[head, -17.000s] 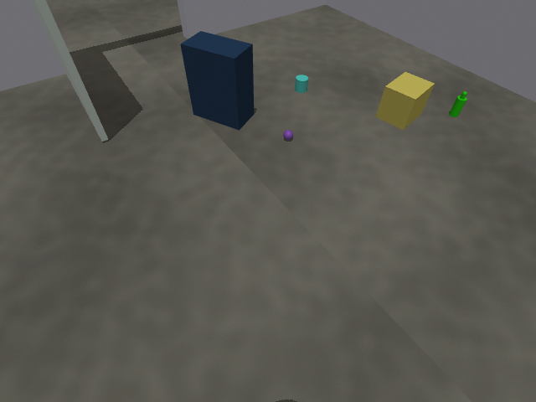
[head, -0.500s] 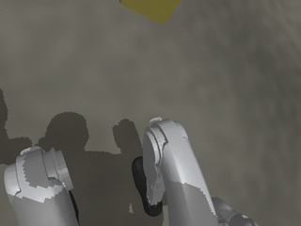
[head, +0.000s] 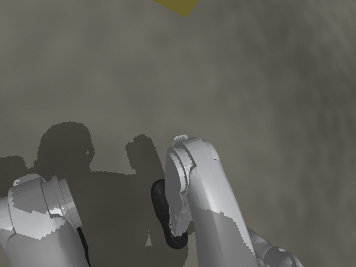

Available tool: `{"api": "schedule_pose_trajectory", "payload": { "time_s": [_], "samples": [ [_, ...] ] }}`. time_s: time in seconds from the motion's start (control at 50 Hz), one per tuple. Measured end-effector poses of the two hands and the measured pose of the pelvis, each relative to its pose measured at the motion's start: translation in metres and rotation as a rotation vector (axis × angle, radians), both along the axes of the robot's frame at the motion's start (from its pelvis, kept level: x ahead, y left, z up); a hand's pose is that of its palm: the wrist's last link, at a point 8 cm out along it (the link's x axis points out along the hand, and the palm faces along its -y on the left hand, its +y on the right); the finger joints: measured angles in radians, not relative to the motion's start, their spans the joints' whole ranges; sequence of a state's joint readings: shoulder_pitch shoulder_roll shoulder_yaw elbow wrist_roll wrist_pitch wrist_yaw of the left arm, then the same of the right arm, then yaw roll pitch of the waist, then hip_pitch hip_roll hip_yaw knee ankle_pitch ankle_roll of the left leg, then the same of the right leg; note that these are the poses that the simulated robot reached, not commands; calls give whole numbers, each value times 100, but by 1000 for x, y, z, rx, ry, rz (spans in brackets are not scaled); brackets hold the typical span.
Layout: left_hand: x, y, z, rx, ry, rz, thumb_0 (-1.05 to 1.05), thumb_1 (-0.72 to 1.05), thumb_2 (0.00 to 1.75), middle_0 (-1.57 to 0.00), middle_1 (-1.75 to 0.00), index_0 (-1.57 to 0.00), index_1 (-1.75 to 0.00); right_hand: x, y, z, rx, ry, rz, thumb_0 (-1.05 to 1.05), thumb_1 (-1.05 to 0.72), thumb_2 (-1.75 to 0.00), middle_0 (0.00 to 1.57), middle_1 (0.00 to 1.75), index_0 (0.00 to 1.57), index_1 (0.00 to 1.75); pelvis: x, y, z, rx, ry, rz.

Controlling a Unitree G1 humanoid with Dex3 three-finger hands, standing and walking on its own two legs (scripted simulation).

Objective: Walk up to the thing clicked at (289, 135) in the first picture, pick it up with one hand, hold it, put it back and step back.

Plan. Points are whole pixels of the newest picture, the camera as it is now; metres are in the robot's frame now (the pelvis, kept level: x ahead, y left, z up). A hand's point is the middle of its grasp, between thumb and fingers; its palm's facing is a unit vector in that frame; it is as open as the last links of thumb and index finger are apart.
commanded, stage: close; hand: left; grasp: from above
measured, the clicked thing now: out of the picture +0.39 +0.33 -0.26
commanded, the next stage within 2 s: settle in 1.80 s
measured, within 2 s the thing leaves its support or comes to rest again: neither
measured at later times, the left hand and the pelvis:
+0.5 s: hand out of the picture +0.39 +0.33 -0.25, palm faces -0.46 -0.19 -0.86, open 12.8 cm; pelvis +0.00 +0.00 +0.00, yaw -1 degrees
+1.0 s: hand out of the picture +0.39 +0.31 -0.25, palm faces -0.39 -0.12 -0.91, open 11.1 cm; pelvis -0.01 +0.00 +0.00, yaw -1 degrees
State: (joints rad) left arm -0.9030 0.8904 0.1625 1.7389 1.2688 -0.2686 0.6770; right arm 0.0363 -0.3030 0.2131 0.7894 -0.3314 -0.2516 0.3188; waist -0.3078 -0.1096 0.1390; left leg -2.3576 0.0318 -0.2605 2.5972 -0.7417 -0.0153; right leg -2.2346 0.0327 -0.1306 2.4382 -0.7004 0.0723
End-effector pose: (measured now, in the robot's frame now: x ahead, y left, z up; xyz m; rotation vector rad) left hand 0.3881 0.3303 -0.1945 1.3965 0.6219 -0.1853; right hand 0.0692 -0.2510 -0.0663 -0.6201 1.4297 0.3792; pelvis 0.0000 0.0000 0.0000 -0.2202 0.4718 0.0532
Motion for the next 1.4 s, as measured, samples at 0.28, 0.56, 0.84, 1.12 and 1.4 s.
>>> {"api": "schedule_pose_trajectory", "payload": {
  "time_s": [0.28, 0.56, 0.84, 1.12, 1.4],
  "samples": [
    [7, -18, 6, 39, -100, -78, 0, -36, 86, -15, -97, -17, -96, 4, -6, 9, -9, -22, 30, 0, -89, -89, 20, 30, 20, 30, -2, 1, 0, -9, -15, -13],
    [5, 7, 0, 19, 7, 49, 0, -25, 76, -21, -95, -24, -91, 5, -7, 12, -9, -37, 20, 0, -90, -89, 20, 30, 20, 30, -3, 1, 1, -8, -12, -4],
    [0, -13, 2, -4, -54, -99, 0, -10, 68, -31, -88, -36, -84, 2, 6, 8, 6, -17, 57, 0, -89, -89, 20, 30, 20, 30, -5, 2, 2, -17, -33, -12],
    [8, -1, 3, 51, -46, 53, 0, 2, 56, -42, -76, -46, -72, 7, -13, 22, -32, -82, 41, 0, -89, -89, 20, 30, 20, 30, -7, 2, 1, -14, -29, -12],
    [5, 2, 8, 15, -13, -20, 0, 22, 46, -50, -68, -60, -64, -7, 5, 10, 13, -16, 30, 0, -89, -89, 20, 30, 20, 30, -6, 1, 4, -14, -26, -12]
  ]
}}
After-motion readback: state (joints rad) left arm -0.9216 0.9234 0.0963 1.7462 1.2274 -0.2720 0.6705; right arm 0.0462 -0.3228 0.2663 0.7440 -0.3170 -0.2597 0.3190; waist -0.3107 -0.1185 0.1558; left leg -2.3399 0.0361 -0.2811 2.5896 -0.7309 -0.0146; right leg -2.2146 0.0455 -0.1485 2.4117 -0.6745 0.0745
